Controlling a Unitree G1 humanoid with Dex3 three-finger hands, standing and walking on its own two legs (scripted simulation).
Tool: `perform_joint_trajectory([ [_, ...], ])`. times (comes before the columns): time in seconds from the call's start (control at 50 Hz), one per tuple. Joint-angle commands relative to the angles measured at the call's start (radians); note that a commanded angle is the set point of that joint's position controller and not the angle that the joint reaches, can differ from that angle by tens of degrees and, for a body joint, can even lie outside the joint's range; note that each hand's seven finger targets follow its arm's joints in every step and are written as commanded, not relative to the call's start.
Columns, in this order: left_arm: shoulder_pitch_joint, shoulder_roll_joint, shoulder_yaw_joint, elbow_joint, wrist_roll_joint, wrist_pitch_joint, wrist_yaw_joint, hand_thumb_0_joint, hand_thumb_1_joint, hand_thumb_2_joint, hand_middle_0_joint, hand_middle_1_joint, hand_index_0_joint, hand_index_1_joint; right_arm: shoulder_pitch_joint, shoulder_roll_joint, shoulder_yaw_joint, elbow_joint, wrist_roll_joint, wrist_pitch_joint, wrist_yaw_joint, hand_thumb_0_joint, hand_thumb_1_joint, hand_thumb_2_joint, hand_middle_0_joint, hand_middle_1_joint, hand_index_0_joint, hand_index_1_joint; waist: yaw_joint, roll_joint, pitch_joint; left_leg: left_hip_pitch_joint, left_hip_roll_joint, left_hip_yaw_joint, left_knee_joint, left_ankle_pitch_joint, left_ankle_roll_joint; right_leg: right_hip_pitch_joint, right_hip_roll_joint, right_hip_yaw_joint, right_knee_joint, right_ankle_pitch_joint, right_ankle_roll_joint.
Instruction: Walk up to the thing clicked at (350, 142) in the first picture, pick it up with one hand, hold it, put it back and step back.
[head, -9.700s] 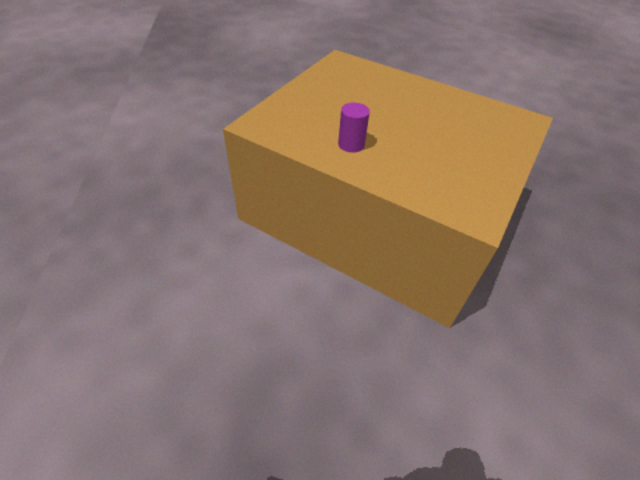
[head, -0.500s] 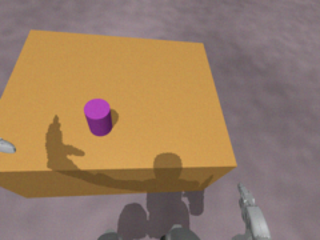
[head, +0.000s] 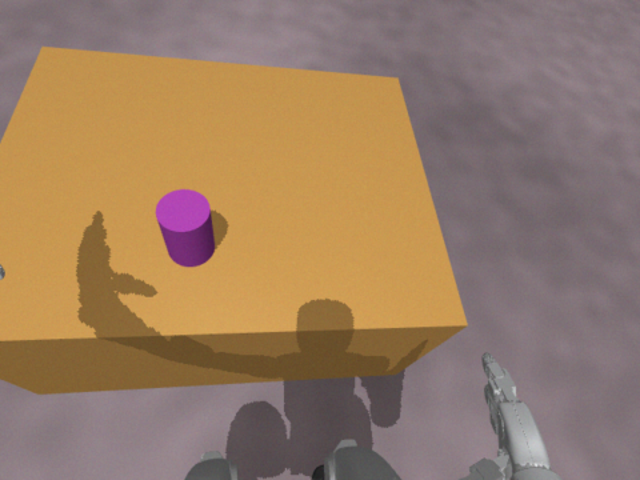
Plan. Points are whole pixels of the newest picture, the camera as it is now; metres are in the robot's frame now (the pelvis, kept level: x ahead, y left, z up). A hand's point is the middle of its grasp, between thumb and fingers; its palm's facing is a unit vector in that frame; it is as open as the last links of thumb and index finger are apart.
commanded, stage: go down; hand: left
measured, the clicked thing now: (187, 229) +0.56 +0.16 -0.20
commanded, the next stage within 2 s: approach in 0.18 s
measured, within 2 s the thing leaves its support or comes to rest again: neither
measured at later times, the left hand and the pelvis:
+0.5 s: hand out of the picture +0.45 +0.34 +0.03, palm faces +0.14 -0.99 +0.02, open 17.4 cm; pelvis -0.01 +0.00 -0.02, yaw +0 degrees
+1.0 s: hand (148, 252) +0.50 +0.22 -0.18, palm faces +0.06 -1.00 +0.06, open 17.6 cm; pelvis -0.05 +0.00 -0.13, yaw -3 degrees
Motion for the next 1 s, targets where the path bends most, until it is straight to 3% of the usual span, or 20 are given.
perform_joint_trajectory([
  [0.0, -0.359, 0.382, 0.057, -0.156, -0.020, -0.072, -0.004, 0.000, -0.600, 0.086, -0.052, -0.060, -0.051, -0.065, 0.010, -0.172, -0.084, -0.170, 0.004, -0.053, -0.022, 0.000, 0.556, -0.049, 0.049, 0.050, 0.049, 0.050, 0.007, 0.228, -0.393, 0.316, -0.027, -0.071, -0.109, 0.397, -0.023, 0.097, 0.025, 0.041, -0.069, 0.231, -0.044],
  [0.04, -0.383, 0.413, 0.067, -0.166, -0.020, -0.079, -0.004, 0.000, -0.593, 0.089, -0.050, -0.060, -0.049, -0.065, 0.009, -0.186, -0.100, -0.179, 0.005, -0.054, -0.028, 0.000, 0.557, -0.049, 0.050, 0.050, 0.050, 0.050, 0.001, 0.214, -0.409, 0.292, -0.034, -0.063, -0.097, 0.368, -0.015, 0.116, 0.023, 0.048, -0.065, 0.238, -0.041],
  [0.14, -0.427, 0.429, 0.072, -0.149, -0.017, -0.092, -0.010, 0.000, -0.575, 0.084, -0.050, -0.059, -0.051, -0.062, 0.008, -0.168, -0.070, -0.210, 0.005, -0.056, -0.031, 0.000, 0.562, -0.047, 0.050, 0.050, 0.050, 0.050, -0.004, 0.251, -0.406, 0.272, -0.031, -0.071, -0.102, 0.292, -0.024, 0.072, 0.027, 0.043, -0.057, 0.169, -0.045],
  [0.22, -0.434, 0.460, 0.084, -0.131, -0.013, -0.091, -0.011, 0.000, -0.571, 0.078, -0.056, -0.062, -0.058, -0.063, 0.027, -0.170, -0.068, -0.227, 0.003, -0.054, -0.037, 0.000, 0.563, -0.047, 0.050, 0.050, 0.050, 0.050, -0.009, 0.264, -0.437, 0.286, -0.030, -0.073, -0.082, 0.352, -0.025, 0.076, 0.028, 0.040, -0.045, 0.208, -0.044],
  [0.26, -0.433, 0.443, 0.073, -0.121, -0.009, -0.091, -0.017, 0.000, -0.554, 0.129, -0.066, -0.083, -0.047, -0.107, 0.030, -0.181, -0.083, -0.221, 0.003, -0.058, -0.038, 0.000, 0.557, -0.048, 0.049, 0.050, 0.049, 0.050, -0.022, 0.277, -0.437, 0.327, -0.019, -0.084, -0.078, 0.395, -0.033, 0.029, 0.035, 0.032, -0.039, 0.207, -0.047],
  [0.3, -0.438, 0.441, 0.074, -0.116, -0.016, -0.098, -0.015, 0.000, -0.504, 0.027, -0.059, -0.030, -0.050, -0.038, 0.021, -0.194, -0.090, -0.236, -0.001, -0.059, -0.038, 0.000, 0.572, -0.045, 0.049, 0.051, 0.049, 0.051, -0.025, 0.269, -0.423, 0.316, -0.017, -0.087, -0.075, 0.385, -0.034, 0.020, 0.037, 0.030, -0.036, 0.191, -0.047],
  [0.38, -0.421, 0.337, 0.044, -0.036, -0.049, -0.143, -0.031, 0.000, -0.515, 0.033, -0.056, -0.031, -0.046, -0.041, 0.004, -0.132, -0.030, -0.165, -0.004, -0.064, -0.022, 0.000, 0.577, -0.043, 0.049, 0.051, 0.049, 0.051, -0.037, 0.247, -0.341, 0.230, -0.010, -0.099, -0.043, 0.373, -0.034, -0.075, 0.042, 0.019, 0.005, 0.164, -0.050],
  [0.46, -0.420, 0.306, 0.059, -0.003, -0.081, -0.228, -0.036, 0.000, -0.498, 0.045, -0.047, -0.034, -0.039, -0.043, 0.001, -0.163, -0.054, -0.227, -0.015, -0.076, -0.018, 0.000, 0.584, -0.041, 0.049, 0.051, 0.049, 0.051, -0.072, 0.201, -0.412, 0.189, -0.018, -0.099, 0.035, 0.396, -0.025, -0.097, 0.038, 0.026, 0.056, 0.212, -0.048],
  [0.48, -0.476, 0.294, 0.053, -0.076, -0.091, -0.255, -0.040, 0.000, -0.500, 0.047, -0.046, -0.033, -0.037, -0.042, -0.004, -0.177, -0.067, -0.232, -0.018, -0.080, -0.018, 0.000, 0.584, -0.042, 0.049, 0.051, 0.049, 0.051, -0.077, 0.255, -0.474, 0.219, -0.016, -0.102, 0.054, 0.424, -0.030, -0.114, 0.039, 0.027, 0.077, 0.226, -0.050],
  [0.5, -0.405, 0.261, 0.053, 0.037, -0.090, -0.260, -0.037, 0.000, -0.495, 0.039, -0.049, -0.030, -0.039, -0.038, 0.001, -0.179, -0.066, -0.263, -0.021, -0.085, -0.016, 0.000, 0.577, -0.043, 0.049, 0.051, 0.049, 0.051, -0.099, 0.194, -0.433, 0.196, -0.011, -0.109, 0.068, 0.424, -0.028, -0.146, 0.044, 0.021, 0.087, 0.218, -0.048],
  [0.54, -0.507, 0.275, 0.054, -0.107, -0.100, -0.312, -0.026, 0.000, -0.539, 0.046, -0.050, -0.042, -0.042, -0.050, 0.033, -0.198, -0.093, -0.269, -0.025, -0.089, -0.014, 0.000, 0.572, -0.045, 0.049, 0.051, 0.049, 0.051, -0.107, 0.259, -0.512, 0.202, -0.019, -0.105, 0.115, 0.458, -0.028, -0.158, 0.040, 0.030, 0.124, 0.258, -0.051],
  [0.56, -0.408, 0.275, 0.072, 0.040, -0.091, -0.311, -0.016, 0.000, -0.511, 0.039, -0.054, -0.032, -0.043, -0.042, 0.040, -0.209, -0.106, -0.279, -0.026, -0.088, -0.015, 0.000, 0.566, -0.046, 0.049, 0.051, 0.049, 0.051, -0.122, 0.209, -0.468, 0.153, -0.020, -0.106, 0.136, 0.443, -0.023, -0.183, 0.041, 0.031, 0.136, 0.253, -0.047],
  [0.58, -0.481, 0.286, 0.075, -0.085, -0.095, -0.340, -0.006, 0.000, -0.541, 0.041, -0.054, -0.040, -0.044, -0.050, 0.028, -0.219, -0.111, -0.320, -0.030, -0.092, -0.011, 0.000, 0.561, -0.047, 0.049, 0.051, 0.049, 0.051, -0.116, 0.235, -0.518, 0.143, -0.021, -0.111, 0.152, 0.455, -0.025, -0.173, 0.042, 0.031, 0.162, 0.270, -0.051],
  [0.64, -0.437, 0.236, 0.056, 0.016, -0.073, -0.375, 0.021, 0.000, -0.611, 0.051, -0.060, -0.048, -0.047, -0.063, 0.061, -0.207, -0.111, -0.318, -0.043, -0.090, 0.003, 0.000, 0.549, -0.051, 0.049, 0.051, 0.049, 0.051, -0.137, 0.258, -0.460, 0.093, -0.014, -0.126, 0.201, 0.446, -0.034, -0.298, 0.045, 0.020, 0.217, 0.219, -0.053],
  [0.66, -0.462, 0.256, 0.065, -0.016, -0.064, -0.390, 0.037, 0.000, -0.603, 0.055, -0.059, -0.045, -0.045, -0.061, 0.065, -0.229, -0.132, -0.352, -0.049, -0.092, 0.006, 0.000, 0.546, -0.052, 0.049, 0.051, 0.049, 0.051, -0.142, 0.280, -0.502, 0.105, -0.006, -0.139, 0.214, 0.476, -0.040, -0.327, 0.048, 0.014, 0.243, 0.214, -0.056],
  [0.72, -0.534, 0.302, 0.077, -0.063, -0.037, -0.431, 0.074, 0.000, -0.604, 0.057, -0.064, -0.048, -0.048, -0.066, 0.076, -0.215, -0.125, -0.386, -0.061, -0.089, 0.025, 0.000, 0.534, -0.055, 0.049, 0.051, 0.049, 0.051, -0.142, 0.389, -0.569, 0.091, -0.002, -0.152, 0.271, 0.490, -0.053, -0.386, 0.048, 0.011, 0.315, 0.198, -0.062],
  [0.8, -0.581, 0.292, 0.073, -0.088, 0.004, -0.476, 0.133, 0.000, -0.611, 0.067, -0.066, -0.064, -0.049, -0.082, 0.053, -0.219, -0.133, -0.512, -0.077, -0.089, 0.042, 0.000, 0.518, -0.059, 0.049, 0.051, 0.049, 0.051, -0.167, 0.438, -0.655, 0.046, 0.001, -0.165, 0.331, 0.456, -0.054, -0.443, 0.050, 0.012, 0.392, 0.172, -0.067],
  [0.88, -0.590, 0.268, 0.056, -0.047, 0.036, -0.503, 0.165, 0.000, -0.602, 0.061, -0.048, -0.075, -0.048, -0.077, 0.107, -0.223, -0.148, -0.562, -0.087, -0.073, 0.056, 0.000, 0.536, -0.053, 0.049, 0.051, 0.049, 0.051, -0.207, 0.482, -0.644, -0.049, -0.006, -0.159, 0.385, 0.373, -0.048, -0.489, 0.051, 0.015, 0.448, 0.153, -0.068],
  [0.94, -0.640, 0.316, 0.075, -0.078, 0.058, -0.508, 0.193, 0.000, -0.575, 0.045, -0.051, -0.074, -0.056, -0.069, 0.118, -0.259, -0.189, -0.632, -0.091, -0.064, 0.059, 0.000, 0.531, -0.052, 0.049, 0.051, 0.049, 0.051, -0.220, 0.511, -0.698, -0.070, -0.005, -0.167, 0.415, 0.321, -0.048, -0.525, 0.052, 0.015, 0.487, 0.123, -0.068],
  [0.98, -0.655, 0.298, 0.064, -0.093, 0.069, -0.505, 0.216, 0.000, -0.570, 0.042, -0.053, -0.074, -0.060, -0.067, 0.127, -0.239, -0.180, -0.675, -0.091, -0.054, 0.069, 0.000, 0.528, -0.053, 0.049, 0.050, 0.049, 0.050, -0.221, 0.521, -0.716, -0.118, -0.014, -0.156, 0.434, 0.292, -0.043, -0.504, 0.051, 0.022, 0.504, 0.124, -0.065],
])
